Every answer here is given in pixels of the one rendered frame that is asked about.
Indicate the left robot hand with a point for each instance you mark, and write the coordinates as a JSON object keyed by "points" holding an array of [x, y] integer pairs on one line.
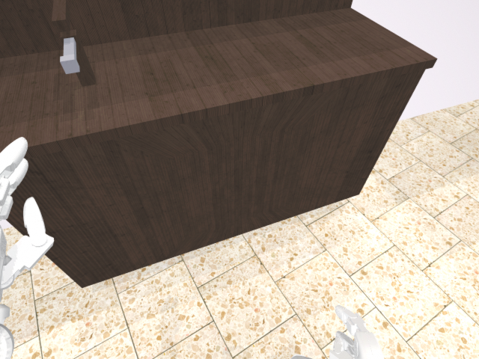
{"points": [[28, 250]]}

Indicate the tap lever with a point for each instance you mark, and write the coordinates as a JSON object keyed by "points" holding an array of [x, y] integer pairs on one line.
{"points": [[68, 61]]}

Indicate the counter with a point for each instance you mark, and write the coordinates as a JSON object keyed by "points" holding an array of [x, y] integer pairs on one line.
{"points": [[192, 121]]}

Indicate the right robot hand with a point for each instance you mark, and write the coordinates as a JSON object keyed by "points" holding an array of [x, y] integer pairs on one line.
{"points": [[364, 346]]}

